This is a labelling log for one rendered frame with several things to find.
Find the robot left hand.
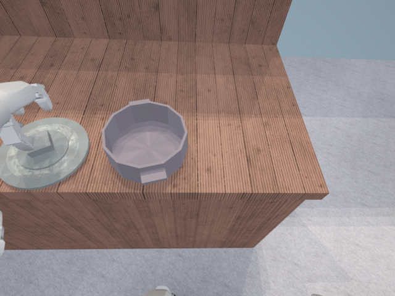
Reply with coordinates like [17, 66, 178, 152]
[0, 81, 52, 151]

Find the table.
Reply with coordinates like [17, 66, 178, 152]
[0, 0, 329, 250]

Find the robot left shin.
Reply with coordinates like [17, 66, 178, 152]
[156, 286, 171, 292]

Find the lid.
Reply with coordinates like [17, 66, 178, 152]
[0, 117, 89, 190]

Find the pot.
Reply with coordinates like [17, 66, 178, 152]
[102, 99, 188, 185]

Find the knob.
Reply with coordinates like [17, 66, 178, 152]
[26, 130, 54, 158]

